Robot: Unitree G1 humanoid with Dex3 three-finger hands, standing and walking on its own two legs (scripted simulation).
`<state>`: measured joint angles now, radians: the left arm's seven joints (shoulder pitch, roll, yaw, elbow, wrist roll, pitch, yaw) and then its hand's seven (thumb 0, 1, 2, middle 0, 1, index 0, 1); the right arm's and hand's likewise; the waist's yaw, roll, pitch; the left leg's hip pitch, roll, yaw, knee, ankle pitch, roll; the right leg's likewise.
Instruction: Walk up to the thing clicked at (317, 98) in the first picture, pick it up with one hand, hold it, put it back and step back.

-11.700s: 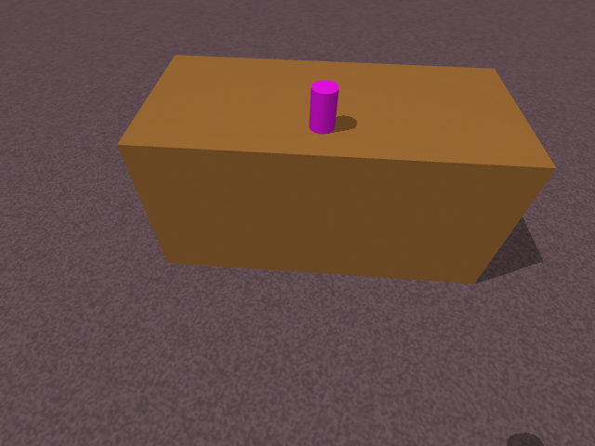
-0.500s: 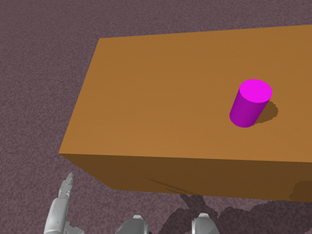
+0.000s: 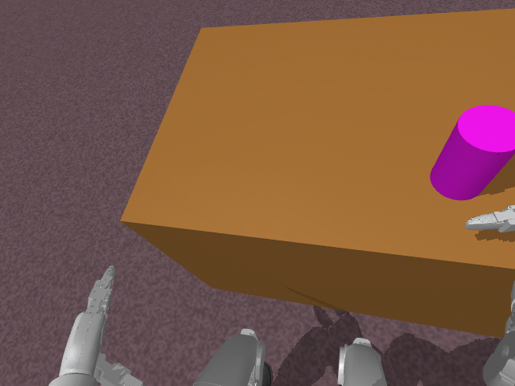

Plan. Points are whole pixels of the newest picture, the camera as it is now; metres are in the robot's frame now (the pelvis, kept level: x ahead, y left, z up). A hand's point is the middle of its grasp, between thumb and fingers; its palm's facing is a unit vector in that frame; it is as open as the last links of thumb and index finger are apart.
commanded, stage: close in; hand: right
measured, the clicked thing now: (471, 156) +0.48 -0.26 +0.00
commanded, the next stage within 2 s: rest palm in 0.22 s
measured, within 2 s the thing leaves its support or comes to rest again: leaves its support in 1.52 s
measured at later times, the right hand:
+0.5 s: hand (475, 177) +0.44 -0.25 +0.02, palm faces +0.28 +0.96 +0.03, open 17.1 cm
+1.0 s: hand (473, 163) +0.46 -0.25 +0.02, palm faces +0.29 +0.96 +0.02, open 10.6 cm
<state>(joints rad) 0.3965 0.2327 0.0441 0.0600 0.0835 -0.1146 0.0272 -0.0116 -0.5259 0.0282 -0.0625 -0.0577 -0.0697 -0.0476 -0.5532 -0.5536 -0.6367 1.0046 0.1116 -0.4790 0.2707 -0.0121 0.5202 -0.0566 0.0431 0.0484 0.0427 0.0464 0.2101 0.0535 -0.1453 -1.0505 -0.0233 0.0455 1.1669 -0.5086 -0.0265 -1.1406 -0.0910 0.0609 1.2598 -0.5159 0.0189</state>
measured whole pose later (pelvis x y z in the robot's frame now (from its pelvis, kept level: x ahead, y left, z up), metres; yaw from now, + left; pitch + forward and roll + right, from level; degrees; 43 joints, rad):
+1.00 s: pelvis +0.00 +0.01 +0.00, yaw -1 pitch +22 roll +4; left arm 0.42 0.24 0.06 -0.04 0.06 -0.01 -0.02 -0.01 -0.53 0.04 -0.05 -0.05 -0.05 -0.04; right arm -0.62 -0.46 -0.54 1.02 0.06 -0.47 0.09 -0.01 0.27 -0.34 0.87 0.60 0.90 0.61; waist 0.20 0.02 -0.15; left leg -1.05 -0.01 0.04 1.17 -0.51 -0.02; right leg -1.13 -0.08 0.06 1.24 -0.51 0.02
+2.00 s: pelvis +0.01 +0.00 +0.03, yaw -1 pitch +19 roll +3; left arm 0.41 0.23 0.06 0.04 0.04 0.00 -0.01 -0.01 -0.51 0.04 -0.05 -0.06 -0.06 -0.05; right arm -0.62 -0.45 -0.50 0.99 0.08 -0.40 0.10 -0.03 0.61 -0.85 0.72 1.12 0.75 1.14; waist 0.16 0.02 -0.14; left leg -0.90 0.00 0.02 1.05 -0.48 -0.03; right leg -0.97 -0.07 0.03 1.11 -0.47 0.02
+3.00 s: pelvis +0.02 +0.01 +0.07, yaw -2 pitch +8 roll +1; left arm 0.37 0.22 0.08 0.28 -0.02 0.01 0.04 -0.01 -0.52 0.04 -0.04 -0.06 -0.05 -0.05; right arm -0.41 -0.26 -0.32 0.57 0.14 -0.17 0.01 -0.02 0.61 -0.87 0.70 1.15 0.73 1.16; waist 0.05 -0.01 -0.10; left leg -0.53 0.02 0.00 0.79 -0.40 -0.02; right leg -0.57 -0.05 -0.01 0.80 -0.37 0.02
